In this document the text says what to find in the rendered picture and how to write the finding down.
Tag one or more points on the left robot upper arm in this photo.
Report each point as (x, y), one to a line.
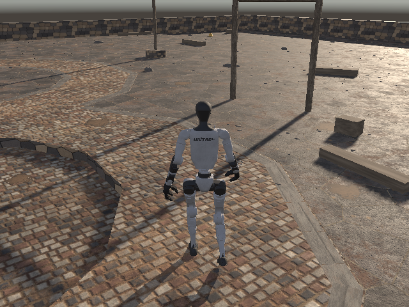
(180, 146)

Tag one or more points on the robot left hand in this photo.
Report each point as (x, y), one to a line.
(167, 192)

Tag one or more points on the right robot forearm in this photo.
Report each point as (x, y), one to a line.
(234, 165)

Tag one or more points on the robot right foot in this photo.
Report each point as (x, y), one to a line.
(222, 261)

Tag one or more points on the robot right hand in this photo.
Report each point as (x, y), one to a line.
(237, 175)

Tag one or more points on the robot left thigh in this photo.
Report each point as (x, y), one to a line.
(189, 189)

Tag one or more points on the right robot upper arm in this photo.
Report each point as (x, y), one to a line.
(227, 144)

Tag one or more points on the left robot forearm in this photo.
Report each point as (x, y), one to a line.
(172, 173)

